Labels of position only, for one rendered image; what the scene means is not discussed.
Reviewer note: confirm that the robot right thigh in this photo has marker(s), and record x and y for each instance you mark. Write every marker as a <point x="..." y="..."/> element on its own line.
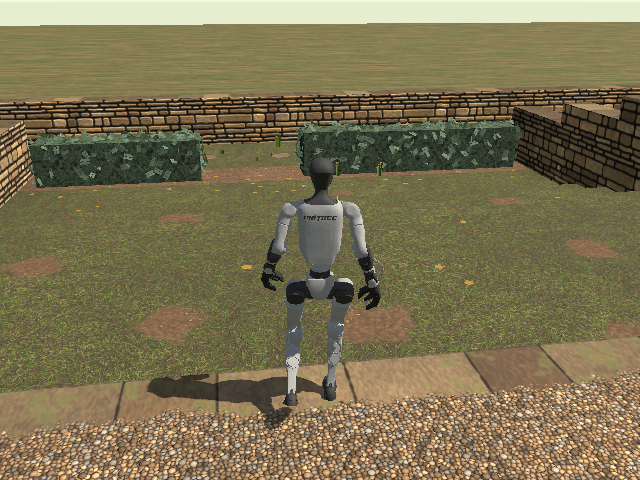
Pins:
<point x="343" y="295"/>

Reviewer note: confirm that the robot right hand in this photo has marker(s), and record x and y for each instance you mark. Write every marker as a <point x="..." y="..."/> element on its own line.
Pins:
<point x="373" y="293"/>

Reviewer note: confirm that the robot left shin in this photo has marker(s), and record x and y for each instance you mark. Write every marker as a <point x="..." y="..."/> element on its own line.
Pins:
<point x="292" y="358"/>

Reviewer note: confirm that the robot left hand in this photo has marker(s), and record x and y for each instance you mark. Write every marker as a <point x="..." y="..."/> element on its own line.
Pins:
<point x="276" y="276"/>

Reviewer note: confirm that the right robot upper arm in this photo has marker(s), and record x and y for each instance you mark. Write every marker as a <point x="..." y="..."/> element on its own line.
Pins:
<point x="352" y="212"/>

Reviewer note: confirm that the robot right forearm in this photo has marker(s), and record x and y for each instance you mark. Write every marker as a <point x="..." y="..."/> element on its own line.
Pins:
<point x="368" y="269"/>

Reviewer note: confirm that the robot left forearm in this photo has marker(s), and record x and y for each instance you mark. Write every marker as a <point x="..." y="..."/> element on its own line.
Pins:
<point x="271" y="260"/>

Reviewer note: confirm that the left robot upper arm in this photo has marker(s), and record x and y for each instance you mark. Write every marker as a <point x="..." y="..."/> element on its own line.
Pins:
<point x="289" y="210"/>

